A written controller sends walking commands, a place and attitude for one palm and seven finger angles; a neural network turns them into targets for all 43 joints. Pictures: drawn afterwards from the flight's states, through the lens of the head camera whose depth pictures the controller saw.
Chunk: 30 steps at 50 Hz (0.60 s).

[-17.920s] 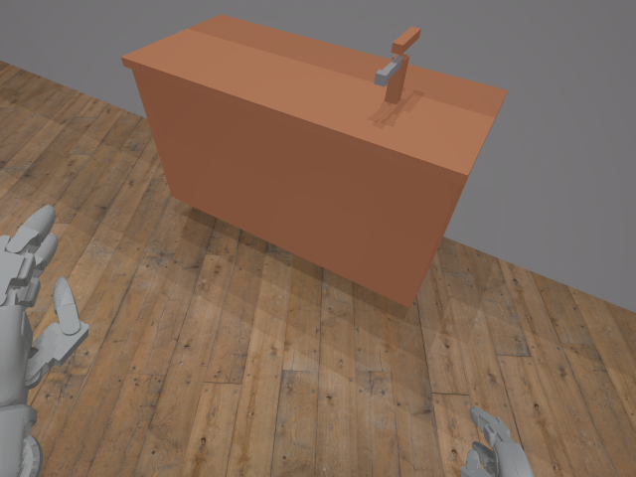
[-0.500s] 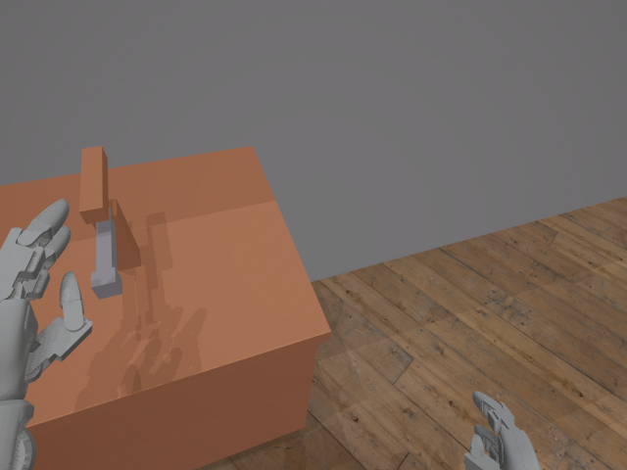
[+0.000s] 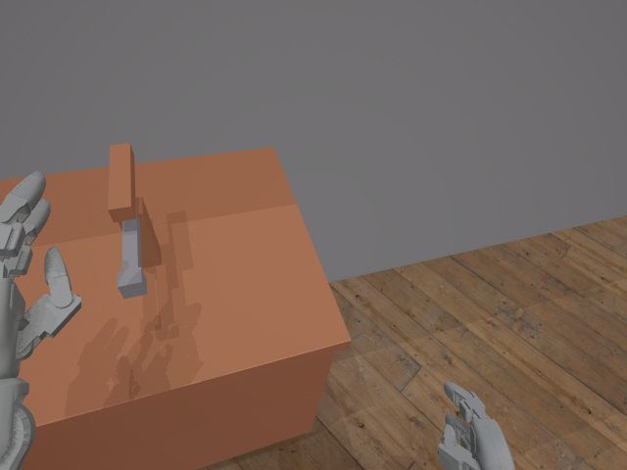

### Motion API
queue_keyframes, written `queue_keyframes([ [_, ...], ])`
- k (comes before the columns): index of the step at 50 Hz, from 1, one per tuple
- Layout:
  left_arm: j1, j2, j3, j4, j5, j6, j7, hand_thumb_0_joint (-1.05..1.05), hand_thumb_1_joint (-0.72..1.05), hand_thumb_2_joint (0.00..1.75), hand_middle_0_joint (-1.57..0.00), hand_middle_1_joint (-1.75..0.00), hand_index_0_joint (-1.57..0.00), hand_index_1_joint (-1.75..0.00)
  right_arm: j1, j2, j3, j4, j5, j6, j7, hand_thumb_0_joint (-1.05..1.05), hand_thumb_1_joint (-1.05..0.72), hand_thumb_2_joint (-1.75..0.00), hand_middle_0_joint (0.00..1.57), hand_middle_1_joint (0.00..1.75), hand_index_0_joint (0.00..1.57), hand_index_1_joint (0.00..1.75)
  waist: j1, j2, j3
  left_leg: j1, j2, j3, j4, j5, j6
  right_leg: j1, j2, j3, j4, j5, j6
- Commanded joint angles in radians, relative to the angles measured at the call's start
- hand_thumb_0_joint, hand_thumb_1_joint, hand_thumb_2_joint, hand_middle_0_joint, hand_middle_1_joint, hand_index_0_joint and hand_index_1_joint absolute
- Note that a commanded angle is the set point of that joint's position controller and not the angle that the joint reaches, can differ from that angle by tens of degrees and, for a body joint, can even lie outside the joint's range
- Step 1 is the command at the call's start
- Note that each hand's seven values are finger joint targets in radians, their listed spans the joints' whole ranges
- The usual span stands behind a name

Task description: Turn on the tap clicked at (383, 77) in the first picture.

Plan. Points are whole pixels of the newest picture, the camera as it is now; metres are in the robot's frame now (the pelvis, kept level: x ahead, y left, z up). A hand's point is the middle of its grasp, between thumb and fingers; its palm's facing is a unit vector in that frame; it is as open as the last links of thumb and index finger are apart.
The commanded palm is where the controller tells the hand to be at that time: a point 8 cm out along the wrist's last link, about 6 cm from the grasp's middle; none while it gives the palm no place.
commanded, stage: come to a stop and stand still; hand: left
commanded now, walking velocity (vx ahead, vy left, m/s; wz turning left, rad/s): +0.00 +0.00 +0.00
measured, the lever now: (132, 282) +0.31 +0.27 +0.05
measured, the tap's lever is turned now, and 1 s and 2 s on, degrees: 0 0 0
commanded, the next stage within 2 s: look again from close up in 0.08 s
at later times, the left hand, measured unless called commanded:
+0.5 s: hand (85, 295) +0.23 +0.24 +0.16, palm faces +0.39 -0.86 -0.33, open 7.4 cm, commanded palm +0.17 +0.28 +0.17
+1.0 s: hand (127, 321) +0.20 +0.20 +0.16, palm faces +0.33 -0.85 -0.41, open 7.4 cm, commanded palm +0.15 +0.24 +0.17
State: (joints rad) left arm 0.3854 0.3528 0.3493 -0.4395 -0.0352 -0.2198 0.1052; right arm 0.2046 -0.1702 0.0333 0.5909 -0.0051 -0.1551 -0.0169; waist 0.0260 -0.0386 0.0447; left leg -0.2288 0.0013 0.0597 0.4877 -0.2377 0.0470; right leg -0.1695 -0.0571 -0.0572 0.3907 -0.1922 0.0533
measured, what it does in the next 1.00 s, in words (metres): stands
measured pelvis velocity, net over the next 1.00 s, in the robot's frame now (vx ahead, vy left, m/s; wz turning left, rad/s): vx -0.02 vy -0.04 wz -0.01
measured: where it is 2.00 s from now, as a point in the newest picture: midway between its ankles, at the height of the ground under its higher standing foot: outside the picture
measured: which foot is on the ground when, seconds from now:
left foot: down 0.00-1.00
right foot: down 0.00-1.00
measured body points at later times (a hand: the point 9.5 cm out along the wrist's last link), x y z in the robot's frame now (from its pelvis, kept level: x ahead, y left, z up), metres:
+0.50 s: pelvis +0.01 +0.00 +0.00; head +0.02 +0.02 +0.45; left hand +0.20 +0.29 +0.18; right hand +0.18 -0.23 -0.07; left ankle +0.02 +0.08 -0.74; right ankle +0.01 -0.16 -0.74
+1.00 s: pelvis -0.02 -0.04 -0.01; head +0.03 -0.02 +0.44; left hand +0.18 +0.24 +0.19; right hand +0.17 -0.26 -0.08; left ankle +0.02 +0.08 -0.74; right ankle +0.01 -0.16 -0.74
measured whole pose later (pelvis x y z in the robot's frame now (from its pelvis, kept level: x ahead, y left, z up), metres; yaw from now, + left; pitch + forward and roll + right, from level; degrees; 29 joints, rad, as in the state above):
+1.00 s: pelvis -0.02 -0.04 -0.01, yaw -1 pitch +0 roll -2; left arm 0.45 0.39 0.39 -0.56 -0.07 -0.23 0.08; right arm 0.17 -0.17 0.00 0.54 0.00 -0.12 -0.02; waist 0.02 -0.01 0.10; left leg -0.34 0.08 0.04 0.58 -0.25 -0.01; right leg -0.28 0.01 -0.07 0.49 -0.21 -0.01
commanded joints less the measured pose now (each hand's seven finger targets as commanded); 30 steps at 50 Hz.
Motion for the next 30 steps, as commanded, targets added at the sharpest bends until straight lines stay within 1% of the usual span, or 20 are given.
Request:
queue_keyframes([
  [1, -0.073, 0.143, 0.088, -0.228, -0.003, -0.060, 0.018, 0.00, 0.90, 0.90, -0.20, -0.30, -0.20, -0.30, -0.079, -0.148, -0.068, -0.155, 0.008, -0.038, -0.017, 0.00, -0.90, -0.90, 0.20, 0.30, 0.20, 0.30, -0.003, 0.111, -0.146, 0.000, 0.076, -0.105, -0.127, 0.197, -0.044, 0.099, 0.009, 0.032, -0.004, 0.158, -0.058],
  [2, -0.068, 0.145, 0.090, -0.228, -0.002, -0.060, 0.019, 0.00, 0.90, 0.90, -0.20, -0.30, -0.20, -0.30, -0.078, -0.150, -0.071, -0.154, 0.010, -0.035, -0.017, 0.00, -0.90, -0.90, 0.20, 0.30, 0.20, 0.30, -0.002, 0.107, -0.156, 0.012, 0.077, -0.104, -0.124, 0.202, -0.044, 0.098, 0.007, 0.034, -0.002, 0.161, -0.059],
  [4, -0.065, 0.148, 0.090, -0.225, -0.002, -0.055, 0.019, 0.00, 0.90, 0.90, -0.20, -0.30, -0.20, -0.30, -0.085, -0.147, -0.069, -0.152, 0.012, -0.032, -0.019, 0.00, -0.90, -0.90, 0.20, 0.30, 0.20, 0.30, -0.004, 0.114, -0.142, 0.013, 0.078, -0.101, -0.127, 0.185, -0.044, 0.086, 0.006, 0.033, -0.008, 0.151, -0.057],
  [8, -0.064, 0.146, 0.089, -0.226, -0.003, -0.052, 0.024, 0.00, 0.90, 0.90, -0.20, -0.30, -0.20, -0.30, -0.083, -0.150, -0.073, -0.157, 0.011, -0.022, -0.021, 0.00, -0.90, -0.90, 0.20, 0.30, 0.20, 0.30, -0.003, 0.096, -0.145, 0.003, 0.076, -0.101, -0.121, 0.172, -0.040, 0.101, -0.003, 0.040, -0.014, 0.161, -0.059],
  [9, -0.061, 0.165, 0.104, -0.239, -0.002, -0.051, 0.026, 0.00, 0.90, 0.90, -0.20, -0.30, -0.20, -0.30, -0.092, -0.148, -0.073, -0.154, 0.012, -0.022, -0.024, 0.00, -0.90, -0.90, 0.20, 0.30, 0.20, 0.30, -0.004, 0.103, -0.149, 0.012, 0.074, -0.097, -0.116, 0.176, -0.039, 0.101, -0.003, 0.040, -0.017, 0.171, -0.059],
  [10, -0.061, 0.149, 0.091, -0.241, -0.004, -0.052, 0.026, 0.00, 0.90, 0.90, -0.20, -0.30, -0.20, -0.30, -0.086, -0.149, -0.074, -0.156, 0.010, -0.020, -0.024, 0.00, -0.90, -0.90, 0.20, 0.30, 0.20, 0.30, -0.006, 0.097, -0.150, 0.009, 0.073, -0.098, -0.115, 0.179, -0.038, 0.102, -0.006, 0.038, -0.015, 0.174, -0.060],
  [13, -0.053, 0.157, 0.097, -0.255, -0.005, -0.052, 0.027, 0.00, 0.90, 0.90, -0.20, -0.30, -0.20, -0.30, -0.088, -0.150, -0.076, -0.161, 0.012, -0.017, -0.025, 0.00, -0.90, -0.90, 0.20, 0.30, 0.20, 0.30, -0.003, 0.112, -0.151, 0.012, 0.075, -0.101, -0.114, 0.184, -0.036, 0.103, -0.007, 0.041, -0.012, 0.173, -0.061],
  [14, -0.048, 0.169, 0.108, -0.263, -0.005, -0.051, 0.029, 0.00, 0.90, 0.90, -0.20, -0.30, -0.20, -0.30, -0.091, -0.149, -0.076, -0.156, 0.014, -0.017, -0.026, 0.00, -0.90, -0.90, 0.20, 0.30, 0.20, 0.30, -0.004, 0.118, -0.151, 0.012, 0.075, -0.101, -0.115, 0.184, -0.038, 0.103, -0.004, 0.038, -0.011, 0.172, -0.061],
  [15, -0.055, 0.147, 0.087, -0.261, -0.007, -0.052, 0.027, 0.00, 0.90, 0.90, -0.20, -0.30, -0.20, -0.30, -0.089, -0.150, -0.074, -0.160, 0.012, -0.017, -0.026, 0.00, -0.90, -0.90, 0.20, 0.30, 0.20, 0.30, -0.007, 0.116, -0.142, 0.007, 0.076, -0.104, -0.122, 0.174, -0.038, 0.097, -0.006, 0.039, -0.011, 0.162, -0.062],
  [16, -0.050, 0.157, 0.097, -0.258, -0.007, -0.050, 0.029, 0.00, 0.90, 0.90, -0.20, -0.30, -0.20, -0.30, -0.088, -0.149, -0.074, -0.162, 0.012, -0.017, -0.027, 0.00, -0.90, -0.90, 0.20, 0.30, 0.20, 0.30, -0.005, 0.126, -0.139, 0.002, 0.079, -0.104, -0.125, 0.161, -0.037, 0.099, -0.006, 0.040, -0.010, 0.155, -0.060],
  [17, -0.052, 0.154, 0.094, -0.258, -0.006, -0.050, 0.029, 0.00, 0.90, 0.90, -0.20, -0.30, -0.20, -0.30, -0.085, -0.149, -0.075, -0.161, 0.013, -0.016, -0.027, 0.00, -0.90, -0.90, 0.20, 0.30, 0.20, 0.30, -0.005, 0.115, -0.139, -0.001, 0.079, -0.105, -0.127, 0.156, -0.038, 0.100, -0.004, 0.039, -0.008, 0.151, -0.061],
  [19, -0.043, 0.164, 0.104, -0.255, -0.005, -0.049, 0.029, 0.00, 0.90, 0.90, -0.20, -0.30, -0.20, -0.30, -0.088, -0.147, -0.076, -0.158, 0.015, -0.017, -0.028, 0.00, -0.90, -0.90, 0.20, 0.30, 0.20, 0.30, -0.006, 0.131, -0.131, 0.000, 0.082, -0.101, -0.131, 0.137, -0.037, 0.090, -0.003, 0.040, -0.011, 0.141, -0.060],
  [20, -0.046, 0.147, 0.089, -0.247, -0.006, -0.049, 0.028, 0.00, 0.90, 0.90, -0.20, -0.30, -0.20, -0.30, -0.082, -0.148, -0.074, -0.160, 0.012, -0.015, -0.029, 0.00, -0.90, -0.90, 0.20, 0.30, 0.20, 0.30, -0.008, 0.119, -0.127, -0.010, 0.083, -0.106, -0.136, 0.125, -0.036, 0.094, -0.004, 0.038, -0.012, 0.134, -0.060],
  [22, -0.041, 0.151, 0.097, -0.229, -0.006, -0.045, 0.030, 0.00, 0.90, 0.90, -0.20, -0.30, -0.20, -0.30, -0.079, -0.149, -0.076, -0.161, 0.013, -0.013, -0.028, 0.00, -0.90, -0.90, 0.20, 0.30, 0.20, 0.30, -0.007, 0.097, -0.126, -0.016, 0.081, -0.104, -0.131, 0.122, -0.035, 0.099, -0.006, 0.044, -0.019, 0.138, -0.060],
  [23, -0.040, 0.142, 0.088, -0.223, -0.006, -0.043, 0.028, 0.00, 0.90, 0.90, -0.20, -0.30, -0.20, -0.30, -0.079, -0.149, -0.076, -0.161, 0.014, -0.012, -0.028, 0.00, -0.90, -0.90, 0.20, 0.30, 0.20, 0.30, -0.007, 0.086, -0.124, -0.011, 0.080, -0.102, -0.129, 0.114, -0.035, 0.090, -0.009, 0.048, -0.022, 0.134, -0.062],
  [24, -0.043, 0.153, 0.095, -0.232, -0.005, -0.042, 0.028, 0.00, 0.90, 0.90, -0.20, -0.30, -0.20, -0.30, -0.086, -0.148, -0.077, -0.157, 0.015, -0.012, -0.029, 0.00, -0.90, -0.90, 0.20, 0.30, 0.20, 0.30, -0.009, 0.102, -0.122, -0.005, 0.079, -0.097, -0.130, 0.107, -0.035, 0.083, -0.007, 0.048, -0.026, 0.131, -0.061],
  [25, -0.044, 0.145, 0.088, -0.228, -0.007, -0.041, 0.028, 0.00, 0.90, 0.90, -0.20, -0.30, -0.20, -0.30, -0.082, -0.148, -0.074, -0.159, 0.012, -0.010, -0.030, 0.00, -0.90, -0.90, 0.20, 0.30, 0.20, 0.30, -0.009, 0.102, -0.122, -0.013, 0.078, -0.101, -0.132, 0.104, -0.032, 0.088, -0.010, 0.048, -0.026, 0.130, -0.061],
  [28, -0.041, 0.145, 0.090, -0.214, -0.007, -0.035, 0.030, 0.00, 0.90, 0.90, -0.20, -0.30, -0.20, -0.30, -0.081, -0.148, -0.075, -0.162, 0.013, -0.008, -0.030, 0.00, -0.90, -0.90, 0.20, 0.30, 0.20, 0.30, -0.007, 0.076, -0.120, -0.015, 0.077, -0.099, -0.126, 0.094, -0.031, 0.088, -0.013, 0.055, -0.032, 0.126, -0.061],
  [29, -0.045, 0.153, 0.093, -0.226, -0.006, -0.033, 0.029, 0.00, 0.90, 0.90, -0.20, -0.30, -0.20, -0.30, -0.086, -0.147, -0.077, -0.157, 0.016, -0.008, -0.031, 0.00, -0.90, -0.90, 0.20, 0.30, 0.20, 0.30, -0.010, 0.086, -0.116, -0.010, 0.076, -0.097, -0.125, 0.089, -0.031, 0.078, -0.012, 0.056, -0.035, 0.123, -0.062],
  [30, -0.062, 0.147, 0.086, -0.240, -0.008, -0.035, 0.031, 0.00, 0.90, 0.90, -0.20, -0.30, -0.20, -0.30, -0.086, -0.147, -0.073, -0.162, 0.014, -0.008, -0.033, 0.00, -0.90, -0.90, 0.20, 0.30, 0.20, 0.30, -0.011, 0.080, -0.112, -0.014, 0.078, -0.106, -0.135, 0.105, -0.035, 0.082, -0.007, 0.051, -0.032, 0.126, -0.061],
])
